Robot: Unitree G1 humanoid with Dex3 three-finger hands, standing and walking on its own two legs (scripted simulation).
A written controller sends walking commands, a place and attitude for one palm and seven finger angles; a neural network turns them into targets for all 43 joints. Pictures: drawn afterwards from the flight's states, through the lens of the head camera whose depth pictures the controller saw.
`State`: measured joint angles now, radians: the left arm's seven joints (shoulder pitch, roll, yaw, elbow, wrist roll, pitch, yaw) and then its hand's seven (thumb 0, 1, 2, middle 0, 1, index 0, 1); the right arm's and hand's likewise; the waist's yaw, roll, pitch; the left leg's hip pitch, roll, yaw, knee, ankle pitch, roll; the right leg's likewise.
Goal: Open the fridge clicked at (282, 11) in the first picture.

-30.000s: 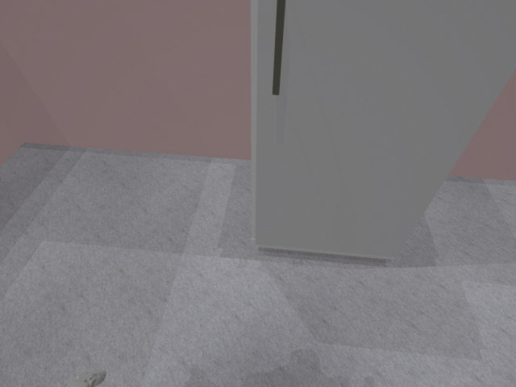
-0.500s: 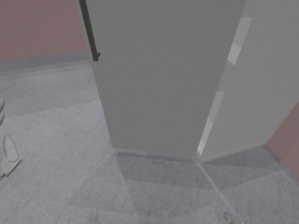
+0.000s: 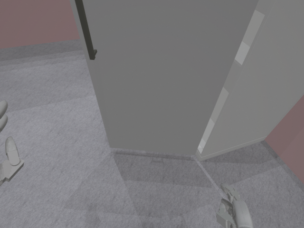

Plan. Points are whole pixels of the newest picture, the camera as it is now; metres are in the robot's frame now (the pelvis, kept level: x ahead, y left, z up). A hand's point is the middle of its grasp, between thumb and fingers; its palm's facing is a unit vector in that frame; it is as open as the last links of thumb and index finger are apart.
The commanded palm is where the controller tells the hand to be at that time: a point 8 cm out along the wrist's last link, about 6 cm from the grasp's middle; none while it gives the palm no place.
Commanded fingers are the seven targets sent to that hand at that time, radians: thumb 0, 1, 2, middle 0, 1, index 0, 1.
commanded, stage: stop stepping back and stand still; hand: left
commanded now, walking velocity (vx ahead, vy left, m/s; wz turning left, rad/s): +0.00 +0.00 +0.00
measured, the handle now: (86, 24) +0.70 +0.29 +0.20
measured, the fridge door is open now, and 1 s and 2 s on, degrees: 66 66 66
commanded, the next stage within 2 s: let the arm hang, fingers relaxed in 0.52 s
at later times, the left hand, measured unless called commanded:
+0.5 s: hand (16, 165) +0.19 +0.28 +0.15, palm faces +0.43 -0.79 -0.44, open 7.4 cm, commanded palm +0.13 +0.31 +0.18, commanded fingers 0.00 0.90 0.90 -0.20 -0.30 -0.20 -0.30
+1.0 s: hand out of the picture +0.02 +0.18 -0.18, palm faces -0.01 -0.99 -0.17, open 7.2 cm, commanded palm none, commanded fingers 0.00 0.90 0.90 -0.20 -0.30 -0.20 -0.30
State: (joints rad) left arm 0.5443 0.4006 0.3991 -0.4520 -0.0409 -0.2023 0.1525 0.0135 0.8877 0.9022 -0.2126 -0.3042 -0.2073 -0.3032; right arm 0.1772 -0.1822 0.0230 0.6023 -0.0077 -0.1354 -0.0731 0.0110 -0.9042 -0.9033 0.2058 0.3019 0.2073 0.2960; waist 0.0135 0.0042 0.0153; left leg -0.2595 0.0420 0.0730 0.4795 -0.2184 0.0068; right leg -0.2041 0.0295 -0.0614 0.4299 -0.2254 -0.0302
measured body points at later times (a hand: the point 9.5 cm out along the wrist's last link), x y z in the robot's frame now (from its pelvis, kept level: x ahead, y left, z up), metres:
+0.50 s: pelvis +0.00 +0.01 +0.00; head +0.00 +0.01 +0.45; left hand +0.17 +0.32 +0.17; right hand +0.16 -0.23 -0.08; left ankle +0.02 +0.11 -0.74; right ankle +0.00 -0.10 -0.74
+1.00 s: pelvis -0.02 +0.00 -0.01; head +0.01 +0.03 +0.44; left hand +0.02 +0.24 -0.17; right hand +0.04 -0.27 -0.13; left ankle +0.02 +0.11 -0.74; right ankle +0.00 -0.10 -0.74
